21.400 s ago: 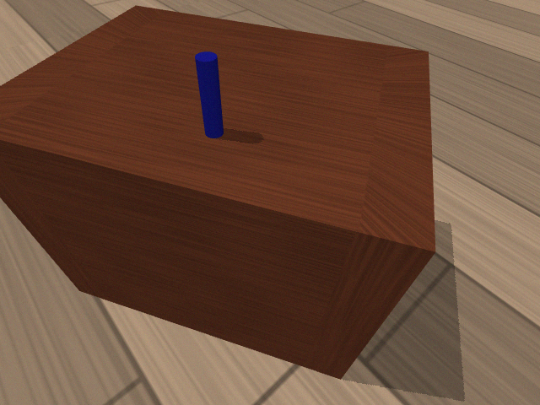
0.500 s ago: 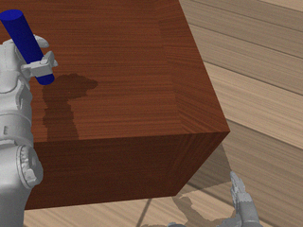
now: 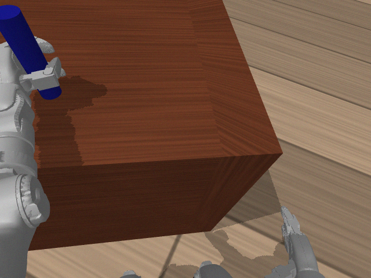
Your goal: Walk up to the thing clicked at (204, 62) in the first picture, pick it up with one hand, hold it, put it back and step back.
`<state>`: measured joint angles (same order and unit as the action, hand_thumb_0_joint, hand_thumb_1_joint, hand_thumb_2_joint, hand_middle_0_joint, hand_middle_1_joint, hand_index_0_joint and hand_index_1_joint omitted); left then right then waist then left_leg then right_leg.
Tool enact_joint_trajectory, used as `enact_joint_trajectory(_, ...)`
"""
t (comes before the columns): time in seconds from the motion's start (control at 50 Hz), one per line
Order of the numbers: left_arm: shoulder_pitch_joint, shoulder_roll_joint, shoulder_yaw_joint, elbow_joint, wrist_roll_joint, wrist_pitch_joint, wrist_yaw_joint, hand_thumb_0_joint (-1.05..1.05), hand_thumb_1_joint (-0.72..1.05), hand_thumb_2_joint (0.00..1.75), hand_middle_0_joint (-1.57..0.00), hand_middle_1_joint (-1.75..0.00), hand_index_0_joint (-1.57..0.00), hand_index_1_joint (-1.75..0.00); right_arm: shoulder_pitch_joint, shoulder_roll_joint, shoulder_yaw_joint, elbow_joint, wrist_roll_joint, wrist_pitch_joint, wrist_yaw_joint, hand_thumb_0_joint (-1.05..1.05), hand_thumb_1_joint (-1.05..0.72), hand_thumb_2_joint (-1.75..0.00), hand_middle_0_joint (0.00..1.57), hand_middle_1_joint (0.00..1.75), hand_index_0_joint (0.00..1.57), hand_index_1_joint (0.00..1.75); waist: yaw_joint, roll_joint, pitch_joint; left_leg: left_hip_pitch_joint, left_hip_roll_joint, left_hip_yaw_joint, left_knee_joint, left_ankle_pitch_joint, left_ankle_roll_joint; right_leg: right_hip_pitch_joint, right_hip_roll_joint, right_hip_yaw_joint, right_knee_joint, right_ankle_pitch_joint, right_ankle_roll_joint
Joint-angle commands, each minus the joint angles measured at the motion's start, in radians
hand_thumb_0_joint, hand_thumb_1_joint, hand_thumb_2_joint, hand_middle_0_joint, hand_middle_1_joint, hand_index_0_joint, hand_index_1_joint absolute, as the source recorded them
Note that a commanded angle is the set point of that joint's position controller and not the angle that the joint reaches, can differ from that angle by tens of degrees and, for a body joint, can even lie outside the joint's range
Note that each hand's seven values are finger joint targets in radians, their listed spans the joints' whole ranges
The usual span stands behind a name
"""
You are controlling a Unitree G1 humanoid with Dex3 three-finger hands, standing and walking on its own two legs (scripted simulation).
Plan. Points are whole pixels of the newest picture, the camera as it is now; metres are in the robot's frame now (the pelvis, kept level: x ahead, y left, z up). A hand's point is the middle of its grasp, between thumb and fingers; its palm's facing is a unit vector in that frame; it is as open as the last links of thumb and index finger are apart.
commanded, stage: lower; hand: left
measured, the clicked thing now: (32, 59) +0.51 +0.24 +0.16
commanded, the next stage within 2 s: loosen in 0.24 s
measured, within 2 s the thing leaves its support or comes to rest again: neither
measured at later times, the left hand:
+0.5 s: hand (47, 72) +0.51 +0.22 +0.14, palm faces +0.19 -0.98 +0.04, open 5.3 cm
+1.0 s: hand (48, 73) +0.51 +0.22 +0.13, palm faces +0.19 -0.98 +0.03, open 12.7 cm
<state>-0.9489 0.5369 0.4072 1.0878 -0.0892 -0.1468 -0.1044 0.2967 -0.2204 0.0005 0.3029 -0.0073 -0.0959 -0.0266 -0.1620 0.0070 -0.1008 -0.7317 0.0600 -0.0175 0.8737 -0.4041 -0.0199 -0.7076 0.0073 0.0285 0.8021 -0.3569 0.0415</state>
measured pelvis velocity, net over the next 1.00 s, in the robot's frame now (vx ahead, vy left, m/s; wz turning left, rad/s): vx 0.00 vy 0.00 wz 0.00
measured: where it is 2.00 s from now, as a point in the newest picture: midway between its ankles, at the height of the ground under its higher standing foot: outside the picture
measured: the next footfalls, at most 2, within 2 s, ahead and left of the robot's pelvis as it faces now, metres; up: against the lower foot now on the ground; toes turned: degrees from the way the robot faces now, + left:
none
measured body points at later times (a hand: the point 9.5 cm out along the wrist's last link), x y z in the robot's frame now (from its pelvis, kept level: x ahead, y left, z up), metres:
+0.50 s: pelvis +0.00 +0.00 -0.01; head +0.08 +0.02 +0.43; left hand +0.49 +0.27 +0.14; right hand +0.15 -0.25 -0.04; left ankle +0.01 +0.13 -0.70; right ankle +0.02 -0.15 -0.70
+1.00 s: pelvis +0.00 +0.00 -0.01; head +0.08 +0.02 +0.43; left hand +0.49 +0.27 +0.13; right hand +0.15 -0.26 -0.04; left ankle +0.01 +0.13 -0.70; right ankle +0.02 -0.15 -0.70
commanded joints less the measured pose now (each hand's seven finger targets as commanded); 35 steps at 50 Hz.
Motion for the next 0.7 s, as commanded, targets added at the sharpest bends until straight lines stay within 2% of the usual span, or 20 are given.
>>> enact_joint_trajectory(0.0,-0.507,0.28,0.036,-0.26,-0.012,-0.087,-0.002,0.0,0.61,1.35,-1.42,-1.45,-1.42,-1.46,-0.022,-0.151,-0.091,-0.185,0.004,-0.043,-0.004,0.0,0.55,-0.05,0.05,0.05,0.05,0.05,0.001,0.153,-0.505,0.313,-0.021,0.013,-0.072,0.382,0.024,0.165,0.016,-0.047,-0.06,0.315,-0.049)
enact_joint_trajectory(0.04,-0.496,0.259,0.031,-0.252,-0.012,-0.086,-0.001,0.0,0.59,1.34,-1.41,-1.44,-1.41,-1.45,-0.015,-0.147,-0.083,-0.218,0.007,-0.041,-0.003,0.0,0.54,-0.05,0.05,0.05,0.05,0.05,-0.009,0.118,-0.503,0.305,-0.02,0.013,-0.066,0.391,0.028,0.173,0.017,-0.046,-0.056,0.335,-0.046)
enact_joint_trajectory(0.08,-0.505,0.247,0.022,-0.27,-0.016,-0.096,-0.003,0.0,0.57,1.34,-1.42,-1.44,-1.42,-1.45,-0.002,-0.12,-0.064,-0.181,0.006,-0.037,0.002,0.0,0.54,-0.05,0.05,0.05,0.05,0.05,-0.002,0.156,-0.476,0.319,-0.018,0.011,-0.064,0.397,0.023,0.133,0.02,-0.052,-0.05,0.314,-0.05)
enact_joint_trajectory(0.1,-0.488,0.247,0.018,-0.284,-0.014,-0.096,-0.004,0.0,0.56,1.34,-1.42,-1.45,-1.42,-1.46,0.006,-0.13,-0.073,-0.189,0.006,-0.035,0.003,0.0,0.54,-0.05,0.05,0.05,0.05,0.05,-0.004,0.165,-0.516,0.347,-0.013,0.006,-0.059,0.434,0.022,0.131,0.021,-0.054,-0.047,0.33,-0.052)
enact_joint_trajectory(0.14,-0.487,0.273,0.033,-0.294,-0.015,-0.097,-0.001,0.0,0.58,1.34,-1.41,-1.44,-1.41,-1.45,0.003,-0.162,-0.101,-0.217,0.007,-0.035,-0.001,0.0,0.54,-0.05,0.05,0.05,0.05,0.05,0.0,0.157,-0.518,0.349,-0.014,0.007,-0.059,0.422,0.021,0.134,0.022,-0.054,-0.046,0.323,-0.051)
enact_joint_trajectory(0.16,-0.464,0.238,0.016,-0.266,-0.013,-0.09,0.001,0.0,0.56,1.33,-1.42,-1.44,-1.42,-1.45,0.029,-0.143,-0.084,-0.216,0.005,-0.032,0.003,0.0,0.54,-0.05,0.05,0.05,0.05,0.05,-0.009,0.142,-0.505,0.322,-0.017,0.01,-0.058,0.42,0.024,0.154,0.019,-0.052,-0.044,0.339,-0.048)
enact_joint_trajectory(0.18,-0.455,0.213,0.014,-0.262,-0.019,-0.09,-0.001,0.0,0.57,1.34,-1.41,-1.44,-1.41,-1.45,0.029,-0.127,-0.072,-0.212,0.006,-0.031,0.008,0.0,0.54,-0.05,0.05,0.05,0.05,0.05,-0.002,0.134,-0.494,0.316,-0.017,0.009,-0.056,0.423,0.024,0.146,0.021,-0.052,-0.043,0.339,-0.048)
enact_joint_trajectory(0.22,-0.432,0.227,0.023,-0.248,-0.016,-0.088,0.002,0.0,0.54,1.33,-1.41,-1.44,-1.41,-1.45,0.022,-0.166,-0.114,-0.224,0.005,-0.029,0.003,0.0,0.54,-0.05,0.05,0.05,0.05,0.05,-0.017,0.117,-0.485,0.3,-0.019,0.013,-0.045,0.419,0.03,0.142,0.018,-0.047,-0.04,0.354,-0.044)
enact_joint_trajectory(0.28,-0.42,0.2,0.012,-0.237,-0.013,-0.089,-0.002,0.0,0.54,1.32,-1.41,-1.43,-1.41,-1.44,0.034,-0.126,-0.075,-0.236,0.005,-0.022,0.014,0.0,0.55,-0.05,0.05,0.05,0.05,0.05,-0.008,0.115,-0.474,0.272,-0.022,0.015,-0.04,0.419,0.034,0.147,0.015,-0.045,-0.033,0.361,-0.043)
enact_joint_trajectory(0.3,-0.405,0.219,0.03,-0.206,-0.011,-0.087,-0.002,0.0,0.56,1.34,-1.41,-1.44,-1.41,-1.45,0.025,-0.132,-0.083,-0.225,0.006,-0.019,0.015,0.0,0.55,-0.05,0.05,0.05,0.05,0.05,-0.002,0.101,-0.443,0.257,-0.019,0.012,-0.044,0.403,0.032,0.124,0.017,-0.049,-0.032,0.338,-0.046)
enact_joint_trajectory(0.32,-0.409,0.232,0.028,-0.229,-0.009,-0.09,0.0,0.0,0.55,1.33,-1.42,-1.44,-1.42,-1.45,0.036,-0.147,-0.101,-0.217,0.005,-0.015,0.016,0.0,0.55,-0.05,0.05,0.05,0.05,0.05,-0.002,0.135,-0.446,0.263,-0.019,0.011,-0.043,0.402,0.029,0.116,0.016,-0.05,-0.029,0.328,-0.049)
enact_joint_trajectory(0.34,-0.404,0.234,0.032,-0.225,-0.005,-0.09,0.001,0.0,0.62,1.25,-1.43,-1.39,-1.45,-1.38,0.033,-0.156,-0.107,-0.229,0.002,-0.013,0.018,0.0,0.55,-0.04,0.05,0.05,0.05,0.05,-0.001,0.13,-0.45,0.272,-0.018,0.008,-0.044,0.392,0.027,0.101,0.018,-0.053,-0.029,0.311,-0.052)
enact_joint_trajectory(0.36,-0.412,0.211,0.019,-0.224,-0.005,-0.087,0.0,0.0,0.54,1.17,-1.39,-1.31,-1.43,-1.3,0.021,-0.148,-0.099,-0.247,0.001,-0.012,0.021,0.0,0.55,-0.04,0.05,0.05,0.05,0.05,-0.004,0.131,-0.455,0.278,-0.015,0.003,-0.047,0.393,0.024,0.1,0.02,-0.057,-0.027,0.307,-0.053)
enact_joint_trajectory(0.48,-0.437,0.228,0.03,-0.218,-0.001,-0.087,0.005,0.0,0.11,0.73,-1.2,-1.05,-1.24,-1.01,0.026,-0.149,-0.103,-0.279,0.001,-0.005,0.023,0.0,0.54,-0.04,0.05,0.05,0.05,0.05,-0.007,0.1,-0.459,0.247,-0.021,0.013,-0.046,0.316,0.031,0.112,0.02,-0.05,-0.027,0.269,-0.048)
enact_joint_trajectory(0.5,-0.449,0.228,0.027,-0.231,-0.002,-0.089,0.007,0.0,0.06,0.74,-1.12,-0.98,-1.16,-0.97,0.029,-0.15,-0.105,-0.274,0.0,-0.004,0.021,0.0,0.54,-0.04,0.05,0.05,0.05,0.05,-0.008,0.113,-0.445,0.236,-0.023,0.014,-0.05,0.298,0.029,0.106,0.019,-0.049,-0.027,0.253,-0.048)
enact_joint_trajectory(0.54,-0.445,0.226,0.025,-0.23,-0.001,-0.09,0.007,0.0,-0.04,0.63,-1.01,-0.87,-1.03,-0.85,0.029,-0.141,-0.097,-0.273,0.001,-0.001,0.021,0.0,0.53,-0.04,0.05,0.05,0.05,0.05,-0.001,0.111,-0.453,0.229,-0.024,0.014,-0.052,0.276,0.03,0.102,0.019,-0.049,-0.027,0.236,-0.05)
enact_joint_trajectory(0.58,-0.462,0.225,0.024,-0.249,-0.009,-0.09,0.008,0.0,-0.11,0.55,-0.95,-0.79,-0.96,-0.78,0.018,-0.146,-0.096,-0.297,0.004,-0.006,0.019,0.0,0.53,-0.04,0.05,0.05,0.05,0.05,0.001,0.126,-0.467,0.251,-0.02,0.008,-0.057,0.284,0.023,0.1,0.022,-0.054,-0.021,0.229,-0.055)
enact_joint_trajectory(0.62,-0.469,0.258,0.039,-0.252,-0.006,-0.09,0.008,0.0,-0.16,0.5,-0.89,-0.73,-0.9,-0.72,0.064,-0.162,-0.112,-0.286,0.002,-0.002,0.015,0.0,0.53,-0.05,0.05,0.05,0.05,0.05,-0.014,0.123,-0.499,0.267,-0.019,0.009,-0.037,0.335,0.027,0.108,0.02,-0.051,-0.018,0.276,-0.05)
enact_joint_trajectory(0.64,-0.465,0.244,0.032,-0.254,-0.006,-0.09,0.009,0.0,-0.17,0.47,-0.86,-0.69,-0.87,-0.68,0.037,-0.143,-0.09,-0.295,0.003,-0.002,0.017,0.0,0.53,-0.05,0.05,0.05,0.05,0.05,0.002,0.121,-0.485,0.254,-0.021,0.009,-0.043,0.334,0.025,0.117,0.02,-0.051,-0.015,0.273,-0.051)
enact_joint_trajectory(0.68,-0.47,0.247,0.035,-0.245,-0.006,-0.089,0.009,0.0,-0.19,0.45,-0.82,-0.65,-0.82,-0.65,0.034,-0.144,-0.093,-0.291,0.002,-0.002,0.014,0.0,0.53,-0.05,0.05,0.05,0.05,0.05,-0.004,0.12,-0.485,0.245,-0.022,0.011,-0.039,0.335,0.027,0.12,0.019,-0.049,-0.016,0.281,-0.048)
